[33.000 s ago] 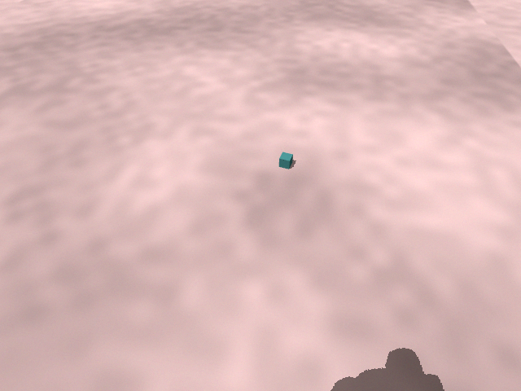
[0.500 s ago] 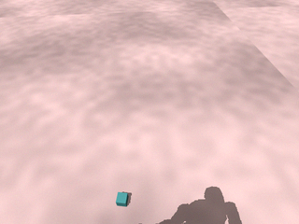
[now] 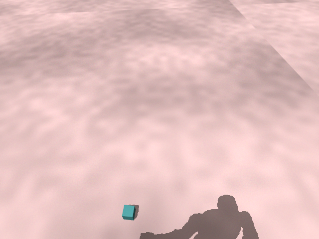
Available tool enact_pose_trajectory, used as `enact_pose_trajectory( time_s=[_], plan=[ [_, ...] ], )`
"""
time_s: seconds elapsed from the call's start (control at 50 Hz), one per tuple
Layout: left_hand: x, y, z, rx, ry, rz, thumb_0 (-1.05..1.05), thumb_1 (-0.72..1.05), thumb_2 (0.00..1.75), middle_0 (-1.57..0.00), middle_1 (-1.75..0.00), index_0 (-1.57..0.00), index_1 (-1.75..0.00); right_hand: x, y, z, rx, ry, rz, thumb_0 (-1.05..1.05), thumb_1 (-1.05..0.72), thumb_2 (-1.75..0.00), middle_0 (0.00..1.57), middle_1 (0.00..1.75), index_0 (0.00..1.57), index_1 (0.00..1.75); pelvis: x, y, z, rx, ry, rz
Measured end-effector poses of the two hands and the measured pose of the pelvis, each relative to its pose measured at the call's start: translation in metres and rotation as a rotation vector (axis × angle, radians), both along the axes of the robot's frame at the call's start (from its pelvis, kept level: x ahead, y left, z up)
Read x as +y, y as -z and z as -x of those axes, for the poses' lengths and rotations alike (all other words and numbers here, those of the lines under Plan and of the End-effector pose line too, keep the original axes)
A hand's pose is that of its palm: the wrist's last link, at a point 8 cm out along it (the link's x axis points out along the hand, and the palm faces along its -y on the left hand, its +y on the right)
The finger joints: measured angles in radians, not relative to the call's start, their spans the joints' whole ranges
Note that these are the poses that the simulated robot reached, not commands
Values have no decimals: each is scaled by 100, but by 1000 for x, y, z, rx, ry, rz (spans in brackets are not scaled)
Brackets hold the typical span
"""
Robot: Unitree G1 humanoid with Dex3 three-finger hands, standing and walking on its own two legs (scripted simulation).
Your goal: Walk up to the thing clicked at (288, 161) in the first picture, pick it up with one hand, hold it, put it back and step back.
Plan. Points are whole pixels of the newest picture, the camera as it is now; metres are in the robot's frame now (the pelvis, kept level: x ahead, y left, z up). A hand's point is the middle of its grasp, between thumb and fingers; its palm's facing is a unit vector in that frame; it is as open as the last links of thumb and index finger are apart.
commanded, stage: stand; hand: left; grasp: from above
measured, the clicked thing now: (129, 212) +0.45 +0.21 -0.75
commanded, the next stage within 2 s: step back in 0.76 s
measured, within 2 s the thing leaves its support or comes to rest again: neither
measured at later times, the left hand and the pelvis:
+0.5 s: hand out of the picture +0.08 +0.24 -0.15, palm faces +0.02 -0.94 -0.34, open 7.4 cm; pelvis +0.00 +0.00 +0.00, yaw -1 degrees
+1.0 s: hand out of the picture +0.07 +0.29 -0.17, palm faces -0.01 -0.93 -0.38, open 7.4 cm; pelvis -0.04 +0.02 -0.02, yaw -1 degrees
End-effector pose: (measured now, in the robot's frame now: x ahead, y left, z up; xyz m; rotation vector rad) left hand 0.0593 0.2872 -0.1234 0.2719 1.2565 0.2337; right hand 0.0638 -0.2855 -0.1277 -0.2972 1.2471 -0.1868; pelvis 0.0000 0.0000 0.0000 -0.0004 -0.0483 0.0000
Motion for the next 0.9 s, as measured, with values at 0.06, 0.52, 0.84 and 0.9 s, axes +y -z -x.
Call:
enact_pose_trajectory(
  time_s=[0.06,0.52,0.84,0.9],
  plan=[
    [0,-1,-3,-2,2,-2,1,91,90,-21,-30,-20,-30,-1,0,-2,1,-1,1,0,-90,-90,21,30,20,30,-1,0,-1,3,0,-1],
    [1,-5,-12,-33,18,-12,1,91,90,-21,-30,-20,-30,-8,-3,-5,-26,3,5,0,-90,-90,21,30,20,30,-4,0,-1,-4,9,-3],
    [6,-2,1,-27,12,-18,1,91,90,-21,-30,-20,-30,-17,-1,11,2,18,11,0,-90,-90,21,30,20,30,-5,4,15,6,9,9],
    [17,0,3,-30,19,-35,1,90,90,-21,-30,-20,-30,-20,0,15,3,19,34,0,-90,-90,21,30,20,30,1,8,27,8,9,13]
  ],
)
